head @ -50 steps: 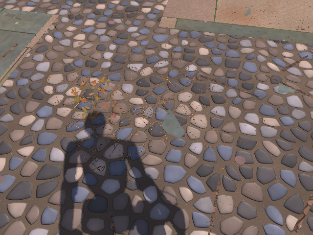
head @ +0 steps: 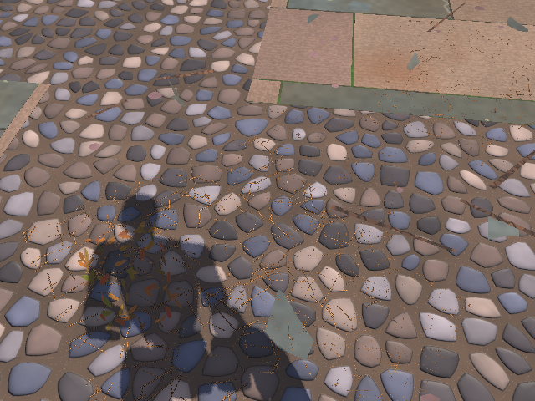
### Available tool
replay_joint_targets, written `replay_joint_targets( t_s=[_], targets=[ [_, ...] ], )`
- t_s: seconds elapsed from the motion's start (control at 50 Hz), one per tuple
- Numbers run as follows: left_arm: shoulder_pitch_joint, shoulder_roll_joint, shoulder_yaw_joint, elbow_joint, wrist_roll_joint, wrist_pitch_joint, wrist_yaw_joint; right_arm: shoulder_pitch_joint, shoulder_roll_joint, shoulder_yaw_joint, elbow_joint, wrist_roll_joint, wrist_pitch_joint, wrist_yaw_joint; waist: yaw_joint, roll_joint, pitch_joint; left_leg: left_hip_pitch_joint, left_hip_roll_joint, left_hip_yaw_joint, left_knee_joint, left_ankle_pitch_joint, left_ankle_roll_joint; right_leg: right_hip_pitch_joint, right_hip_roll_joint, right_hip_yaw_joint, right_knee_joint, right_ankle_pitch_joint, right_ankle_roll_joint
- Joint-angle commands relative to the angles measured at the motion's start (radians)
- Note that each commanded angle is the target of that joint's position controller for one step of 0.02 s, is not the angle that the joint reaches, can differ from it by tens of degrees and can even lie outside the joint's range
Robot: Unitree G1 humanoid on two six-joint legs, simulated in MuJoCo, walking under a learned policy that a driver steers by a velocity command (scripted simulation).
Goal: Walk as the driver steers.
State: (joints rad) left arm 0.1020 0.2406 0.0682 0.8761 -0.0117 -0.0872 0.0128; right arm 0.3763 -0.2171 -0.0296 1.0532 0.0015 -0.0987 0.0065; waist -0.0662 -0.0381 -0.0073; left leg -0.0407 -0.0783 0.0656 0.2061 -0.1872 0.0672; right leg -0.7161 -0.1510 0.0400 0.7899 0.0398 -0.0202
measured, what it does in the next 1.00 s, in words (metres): walks ahead: right foot, then left foot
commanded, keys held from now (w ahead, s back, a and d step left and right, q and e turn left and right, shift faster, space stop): w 0.10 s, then no key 0.64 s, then w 0.26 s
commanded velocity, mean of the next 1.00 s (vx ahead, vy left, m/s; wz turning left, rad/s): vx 0.22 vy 0.00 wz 0.00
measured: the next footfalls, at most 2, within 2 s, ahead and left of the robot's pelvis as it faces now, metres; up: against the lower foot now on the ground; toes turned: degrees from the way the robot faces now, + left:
right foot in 0.18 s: +0.30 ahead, -0.15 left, +0.00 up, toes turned -3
left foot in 0.58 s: +0.30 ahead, +0.08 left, +0.00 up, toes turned +1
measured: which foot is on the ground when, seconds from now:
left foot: down 0.00-0.20, up 0.22-0.56, down 0.58-1.00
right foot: up 0.00-0.16, down 0.18-1.00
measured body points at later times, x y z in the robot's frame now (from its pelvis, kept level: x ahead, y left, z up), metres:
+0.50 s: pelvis +0.21 -0.07 -0.01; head +0.23 -0.08 +0.44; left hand +0.30 +0.18 -0.14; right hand +0.30 -0.33 -0.15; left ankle +0.26 +0.09 -0.72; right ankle +0.26 -0.15 -0.75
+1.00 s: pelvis +0.30 -0.05 -0.02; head +0.31 -0.05 +0.43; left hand +0.33 +0.21 -0.17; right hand +0.31 -0.31 -0.17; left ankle +0.26 +0.08 -0.75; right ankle +0.26 -0.15 -0.75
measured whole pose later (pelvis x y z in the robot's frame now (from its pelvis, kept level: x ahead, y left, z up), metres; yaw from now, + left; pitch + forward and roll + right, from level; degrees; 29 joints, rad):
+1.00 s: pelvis +0.30 -0.05 -0.02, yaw +0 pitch +1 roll +0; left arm 0.28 0.22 0.05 1.04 -0.02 -0.09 0.00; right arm 0.32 -0.20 -0.06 1.08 0.04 -0.09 -0.02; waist 0.00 0.00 -0.01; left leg -0.26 0.02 0.00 0.64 -0.40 0.00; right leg -0.27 0.01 -0.05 0.65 -0.40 -0.08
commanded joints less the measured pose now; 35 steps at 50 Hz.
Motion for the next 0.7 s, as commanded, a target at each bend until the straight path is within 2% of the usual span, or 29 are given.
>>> replay_joint_targets(
  t_s=[0.02, 0.08, 0.12, 0.14, 0.16, 0.18, 0.2, 0.22, 0.24, 0.26, 0.28, 0.3, 0.32, 0.34, 0.36, 0.4, 0.42, 0.46, 0.52, 0.56, 0.58, 0.6, 0.62, 0.64, 0.66, 0.7],
  targets=[
    [-0.102, 0.027, -0.006, -0.069, -0.006, -0.012, -0.016, 0.013, -0.167, -0.028, -0.046, 0.012, -0.008, -0.011, 0.002, 0.080, 0.090, -0.056, 0.272, -0.139, -0.099, 0.171, 0.139, 0.032, 0.033, -0.036, -0.143, 0.070, 0.008],
    [-0.180, 0.033, -0.013, -0.105, -0.012, -0.019, -0.037, 0.064, -0.173, -0.034, -0.026, 0.016, 0.007, -0.013, -0.019, 0.083, 0.111, 0.052, 0.315, -0.146, -0.047, 0.178, 0.135, 0.010, 0.050, -0.037, -0.223, 0.007, -0.006],
    [-0.183, 0.048, -0.010, -0.119, -0.010, -0.027, -0.049, 0.057, -0.179, -0.039, -0.023, 0.015, 0.018, -0.017, 0.001, 0.095, 0.109, 0.100, 0.334, -0.148, 0.018, 0.290, 0.116, 0.046, 0.069, -0.041, -0.270, -0.064, -0.031],
    [-0.143, 0.066, -0.004, -0.113, -0.005, -0.031, -0.052, 0.044, -0.185, -0.041, -0.025, 0.012, 0.025, -0.019, 0.028, 0.111, 0.079, 0.111, 0.329, -0.139, 0.080, 0.437, 0.098, 0.123, 0.094, -0.056, -0.290, -0.086, -0.045],
    [-0.046, 0.094, 0.011, -0.088, 0.002, -0.036, -0.052, 0.019, -0.191, -0.042, -0.031, 0.011, 0.032, -0.021, 0.084, 0.126, 0.014, 0.110, 0.301, -0.116, 0.194, 0.630, 0.074, 0.262, 0.134, -0.084, -0.315, -0.065, -0.065],
    [0.108, 0.142, 0.033, -0.038, 0.011, -0.041, -0.048, 0.012, -0.171, -0.034, -0.040, 0.007, 0.036, -0.021, 0.150, 0.112, -0.086, 0.064, 0.238, -0.080, 0.380, 0.706, 0.038, 0.474, 0.147, -0.095, -0.336, 0.063, -0.096],
    [0.278, 0.226, 0.050, -0.002, 0.036, -0.043, -0.040, 0.015, -0.136, -0.017, -0.073, -0.012, 0.031, -0.022, 0.188, -0.003, -0.252, -0.157, 0.164, -0.036, 0.694, 0.386, -0.011, 0.803, -0.052, 0.100, -0.264, 0.432, -0.163],
    [0.306, 0.272, 0.052, 0.015, 0.040, -0.033, -0.045, 0.196, 0.007, 0.024, -0.041, -0.006, 0.015, -0.009, 0.113, -0.276, -0.424, -0.506, -0.011, -0.068, 1.046, -0.440, -0.071, 1.139, -0.312, 0.481, -0.299, 0.626, -0.361],
    [0.316, 0.180, 0.032, 0.006, 0.025, -0.024, -0.047, 0.170, -0.113, -0.004, -0.014, 0.012, 0.001, -0.007, 0.155, -0.132, -0.460, -0.524, 0.019, -0.234, 1.148, -0.467, -0.063, 1.080, -0.268, 0.501, -0.338, 0.553, -0.336],
    [0.207, 0.145, 0.016, -0.011, 0.015, -0.022, -0.044, 0.064, -0.149, -0.017, -0.049, 0.035, -0.002, -0.009, 0.131, -0.104, -0.299, -0.588, 0.068, -0.199, 1.142, -0.410, -0.058, 0.940, -0.227, 0.333, -0.353, 0.564, -0.287],
    [0.113, 0.117, 0.004, -0.026, 0.014, -0.021, -0.041, -0.002, -0.139, -0.016, -0.064, 0.029, 0.004, -0.018, 0.099, -0.018, -0.208, -0.573, 0.122, -0.158, 1.081, -0.339, -0.067, 0.797, -0.176, 0.237, -0.390, 0.551, -0.252],
    [0.059, 0.089, -0.006, -0.030, 0.014, -0.021, -0.041, -0.036, -0.136, -0.025, -0.068, 0.017, 0.017, -0.028, 0.073, 0.008, -0.142, -0.537, 0.152, -0.142, 1.017, -0.292, -0.076, 0.673, -0.142, 0.177, -0.432, 0.518, -0.237],
    [0.038, 0.072, -0.012, -0.022, 0.027, -0.022, -0.041, -0.017, -0.116, -0.026, -0.066, 0.011, 0.034, -0.031, 0.038, -0.011, -0.126, -0.447, 0.177, -0.143, 0.961, -0.253, -0.077, 0.573, -0.115, 0.131, -0.463, 0.506, -0.222],
    [0.030, 0.058, -0.017, -0.011, 0.039, -0.023, -0.043, 0.010, -0.082, -0.022, -0.055, 0.007, 0.050, -0.033, 0.018, -0.022, -0.123, -0.373, 0.176, -0.134, 0.906, -0.222, -0.081, 0.504, -0.095, 0.093, -0.483, 0.518, -0.223],
    [0.022, 0.062, -0.018, -0.002, 0.045, -0.025, -0.043, 0.025, -0.055, -0.017, -0.051, 0.006, 0.060, -0.036, 0.002, -0.033, -0.116, -0.331, 0.173, -0.122, 0.832, -0.205, -0.087, 0.460, -0.079, 0.053, -0.495, 0.540, -0.227],
    [0.005, 0.088, -0.015, 0.008, 0.050, -0.023, -0.033, -0.005, -0.051, -0.015, -0.062, 0.001, 0.072, -0.046, -0.007, -0.057, -0.118, -0.287, 0.162, -0.107, 0.685, -0.166, -0.096, 0.423, -0.063, 0.011, -0.506, 0.537, -0.231],
    [0.004, 0.099, -0.013, 0.013, 0.046, -0.017, -0.028, -0.029, -0.057, -0.015, -0.067, -0.003, 0.079, -0.049, -0.001, -0.062, -0.127, -0.266, 0.161, -0.103, 0.624, -0.130, -0.097, 0.421, -0.060, 0.005, -0.510, 0.480, -0.228],
    [0.018, 0.116, -0.010, 0.025, 0.035, -0.002, -0.017, -0.068, -0.080, -0.021, -0.070, -0.004, 0.095, -0.051, 0.017, -0.065, -0.132, -0.235, 0.155, -0.095, 0.546, -0.067, -0.096, 0.416, -0.063, 0.020, -0.537, 0.248, -0.220],
    [0.024, 0.104, -0.016, 0.042, 0.026, 0.020, -0.007, -0.123, -0.090, -0.029, -0.074, -0.004, 0.109, -0.052, 0.031, -0.061, -0.062, -0.196, 0.151, -0.084, 0.424, -0.028, -0.077, 0.362, -0.051, 0.057, -0.573, -0.206, -0.192],
    [0.040, 0.075, -0.027, 0.058, 0.015, 0.029, -0.003, -0.139, -0.090, -0.032, -0.069, -0.019, 0.104, -0.052, 0.025, -0.037, -0.009, -0.141, 0.143, -0.073, 0.275, 0.041, -0.052, 0.331, -0.005, 0.062, -0.558, -0.419, -0.133],
    [0.072, 0.060, -0.032, 0.071, 0.018, 0.030, -0.004, -0.133, -0.106, -0.033, -0.068, -0.025, 0.101, -0.053, 0.033, -0.007, 0.003, -0.114, 0.180, -0.111, 0.230, 0.097, -0.038, 0.325, 0.020, 0.061, -0.535, -0.466, -0.096],
    [0.110, 0.062, -0.028, 0.077, 0.026, 0.030, -0.004, -0.134, -0.151, -0.040, -0.069, -0.020, 0.098, -0.056, 0.073, 0.065, 0.015, -0.107, 0.220, -0.140, 0.229, 0.162, -0.018, 0.311, 0.076, 0.026, -0.486, -0.474, -0.062],
    [0.151, 0.054, -0.026, 0.083, 0.023, 0.037, 0.001, -0.154, -0.172, -0.049, -0.051, -0.002, 0.095, -0.053, 0.109, 0.166, 0.029, -0.195, 0.202, -0.141, 0.215, -0.006, -0.002, 0.360, 0.133, -0.041, -0.479, -0.415, -0.040],
    [0.118, 0.066, -0.025, 0.086, 0.025, 0.044, 0.009, -0.162, -0.121, -0.042, -0.048, 0.001, 0.089, -0.046, 0.084, 0.155, 0.044, -0.274, 0.182, -0.141, 0.177, -0.102, -0.014, 0.438, 0.140, -0.064, -0.439, -0.360, -0.026],
    [0.104, 0.064, -0.024, 0.083, 0.021, 0.051, 0.014, -0.175, -0.096, -0.035, -0.044, -0.007, 0.082, -0.045, 0.087, 0.153, 0.039, -0.298, 0.178, -0.138, 0.161, -0.108, -0.029, 0.476, 0.135, -0.067, -0.421, -0.318, -0.027],
    [0.109, 0.063, -0.023, 0.094, 0.025, 0.059, 0.018, -0.192, -0.095, -0.035, -0.041, -0.009, 0.069, -0.042, 0.087, 0.134, 0.023, -0.269, 0.166, -0.125, 0.176, -0.019, -0.046, 0.493, 0.128, -0.064, -0.405, -0.260, -0.034]
  ],
)
Keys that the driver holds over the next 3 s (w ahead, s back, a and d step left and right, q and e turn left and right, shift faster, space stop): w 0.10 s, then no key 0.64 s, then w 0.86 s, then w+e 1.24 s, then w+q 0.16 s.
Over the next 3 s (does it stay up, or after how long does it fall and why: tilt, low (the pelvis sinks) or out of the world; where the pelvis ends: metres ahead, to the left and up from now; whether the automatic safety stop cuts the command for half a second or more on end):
stays up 1.27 -0.24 -0.01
